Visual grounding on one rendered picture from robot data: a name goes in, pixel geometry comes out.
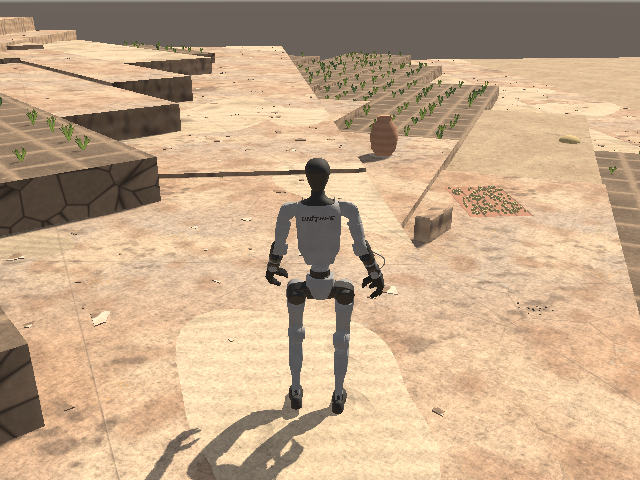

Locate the left robot upper arm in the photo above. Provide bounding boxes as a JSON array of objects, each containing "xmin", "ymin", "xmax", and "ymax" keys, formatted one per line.
[{"xmin": 272, "ymin": 201, "xmax": 298, "ymax": 256}]

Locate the right robot hand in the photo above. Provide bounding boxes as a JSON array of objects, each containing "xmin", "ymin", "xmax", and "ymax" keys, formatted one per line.
[{"xmin": 362, "ymin": 273, "xmax": 385, "ymax": 298}]

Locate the humanoid robot torso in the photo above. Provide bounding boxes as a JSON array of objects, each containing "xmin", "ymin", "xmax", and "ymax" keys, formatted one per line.
[{"xmin": 295, "ymin": 196, "xmax": 342, "ymax": 300}]

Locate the left robot forearm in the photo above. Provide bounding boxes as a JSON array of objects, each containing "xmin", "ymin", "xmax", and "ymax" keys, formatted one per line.
[{"xmin": 267, "ymin": 241, "xmax": 283, "ymax": 272}]

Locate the left robot hand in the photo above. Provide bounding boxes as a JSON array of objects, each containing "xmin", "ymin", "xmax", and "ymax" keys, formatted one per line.
[{"xmin": 265, "ymin": 268, "xmax": 288, "ymax": 286}]

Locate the right robot forearm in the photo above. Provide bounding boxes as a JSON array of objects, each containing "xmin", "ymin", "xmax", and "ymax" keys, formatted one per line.
[{"xmin": 359, "ymin": 240, "xmax": 381, "ymax": 279}]

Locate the right robot upper arm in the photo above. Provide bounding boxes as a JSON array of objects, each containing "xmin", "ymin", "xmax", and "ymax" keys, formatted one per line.
[{"xmin": 339, "ymin": 201, "xmax": 369, "ymax": 256}]

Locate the left robot foot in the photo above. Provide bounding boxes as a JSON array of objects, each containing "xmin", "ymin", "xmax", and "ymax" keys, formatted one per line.
[{"xmin": 289, "ymin": 385, "xmax": 303, "ymax": 410}]

